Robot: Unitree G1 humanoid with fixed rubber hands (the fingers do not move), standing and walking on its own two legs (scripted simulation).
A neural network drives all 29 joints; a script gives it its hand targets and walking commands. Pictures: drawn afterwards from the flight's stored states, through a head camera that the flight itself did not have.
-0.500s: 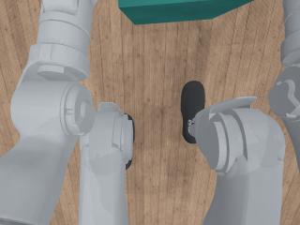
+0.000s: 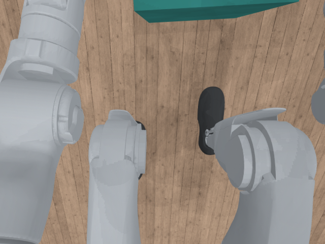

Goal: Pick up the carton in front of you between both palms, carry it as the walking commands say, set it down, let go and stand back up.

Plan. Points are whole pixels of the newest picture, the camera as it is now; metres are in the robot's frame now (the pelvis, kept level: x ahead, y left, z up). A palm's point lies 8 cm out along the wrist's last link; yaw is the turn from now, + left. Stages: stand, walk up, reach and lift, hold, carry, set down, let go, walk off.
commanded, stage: set down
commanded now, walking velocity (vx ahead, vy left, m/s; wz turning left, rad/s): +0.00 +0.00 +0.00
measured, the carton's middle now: out of the picture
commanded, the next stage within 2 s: let go in 1.08 s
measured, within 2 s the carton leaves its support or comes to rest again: neither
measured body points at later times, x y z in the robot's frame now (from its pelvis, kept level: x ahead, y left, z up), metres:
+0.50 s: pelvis +0.00 +0.00 +0.08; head +0.36 -0.06 +0.35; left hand +0.61 +0.07 -0.03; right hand +0.57 -0.31 -0.03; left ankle +0.07 +0.11 -0.34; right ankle +0.15 -0.13 -0.34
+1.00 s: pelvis +0.02 -0.02 +0.21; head +0.36 -0.08 +0.50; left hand +0.61 +0.08 +0.12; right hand +0.57 -0.32 +0.11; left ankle +0.07 +0.11 -0.34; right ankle +0.15 -0.13 -0.34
